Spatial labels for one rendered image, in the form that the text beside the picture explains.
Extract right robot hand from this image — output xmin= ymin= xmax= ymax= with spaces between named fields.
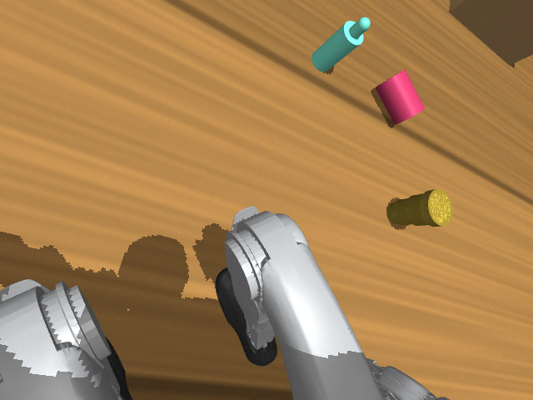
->
xmin=366 ymin=358 xmax=437 ymax=400

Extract left robot foot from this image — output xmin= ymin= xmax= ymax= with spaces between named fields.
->
xmin=105 ymin=337 xmax=132 ymax=400

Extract right robot foot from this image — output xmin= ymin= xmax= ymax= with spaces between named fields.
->
xmin=216 ymin=267 xmax=277 ymax=366

